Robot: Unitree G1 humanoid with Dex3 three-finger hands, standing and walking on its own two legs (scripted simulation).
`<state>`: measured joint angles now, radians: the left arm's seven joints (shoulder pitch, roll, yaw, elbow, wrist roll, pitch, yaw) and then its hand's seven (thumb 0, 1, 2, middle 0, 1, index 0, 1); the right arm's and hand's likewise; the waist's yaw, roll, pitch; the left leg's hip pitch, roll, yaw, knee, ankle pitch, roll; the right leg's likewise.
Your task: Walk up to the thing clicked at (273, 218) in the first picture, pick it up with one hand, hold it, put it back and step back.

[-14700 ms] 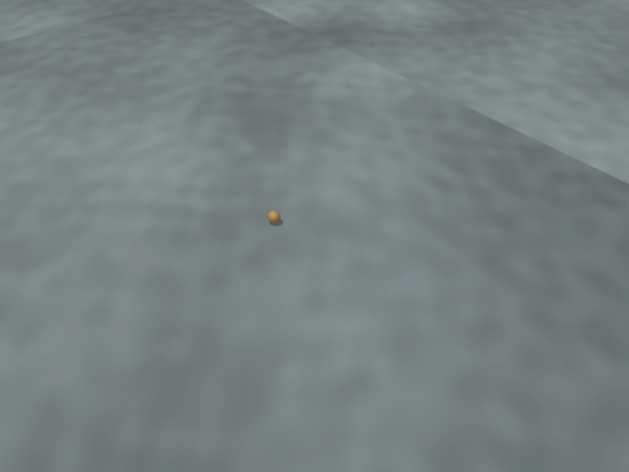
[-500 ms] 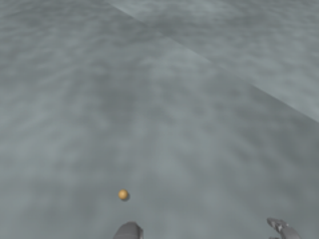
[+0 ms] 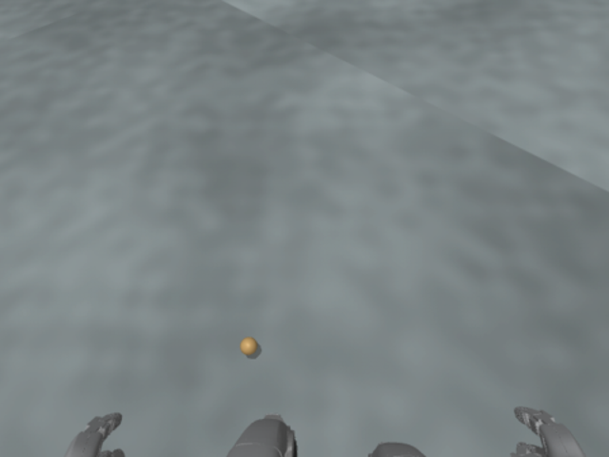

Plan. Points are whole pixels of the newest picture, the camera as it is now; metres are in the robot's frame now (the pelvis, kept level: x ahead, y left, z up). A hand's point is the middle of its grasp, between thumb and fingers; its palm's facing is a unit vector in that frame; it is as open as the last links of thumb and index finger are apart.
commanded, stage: walk up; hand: left
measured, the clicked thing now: (248, 345) +0.49 +0.26 -0.72
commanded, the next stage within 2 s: none
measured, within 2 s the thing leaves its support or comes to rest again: neither
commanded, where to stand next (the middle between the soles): +0.13 +0.01 m, yaw +2 degrees
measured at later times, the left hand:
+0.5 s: hand out of the picture +0.00 +0.33 -0.13, palm faces +0.02 -0.94 -0.35, open 7.4 cm
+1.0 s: hand (130, 440) +0.16 +0.29 -0.13, palm faces +0.00 -0.94 -0.35, open 7.4 cm
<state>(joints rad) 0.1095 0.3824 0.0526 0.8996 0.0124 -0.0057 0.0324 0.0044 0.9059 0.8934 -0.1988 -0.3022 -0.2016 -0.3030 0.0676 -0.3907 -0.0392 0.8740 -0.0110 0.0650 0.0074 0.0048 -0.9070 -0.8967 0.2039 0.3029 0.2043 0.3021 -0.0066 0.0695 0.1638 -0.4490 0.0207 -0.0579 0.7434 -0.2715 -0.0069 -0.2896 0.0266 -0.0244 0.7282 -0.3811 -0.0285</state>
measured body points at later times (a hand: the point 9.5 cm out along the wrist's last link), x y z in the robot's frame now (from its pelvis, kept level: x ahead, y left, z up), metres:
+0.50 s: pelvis +0.00 +0.05 +0.03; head +0.00 +0.07 +0.48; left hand +0.00 +0.38 -0.10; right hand +0.04 -0.29 -0.06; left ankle -0.01 +0.15 -0.71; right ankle +0.06 -0.10 -0.65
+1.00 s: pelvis +0.00 +0.04 +0.00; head +0.05 +0.04 +0.45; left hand +0.16 +0.33 -0.10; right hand +0.11 -0.27 -0.12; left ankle -0.01 +0.14 -0.71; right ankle +0.12 -0.08 -0.71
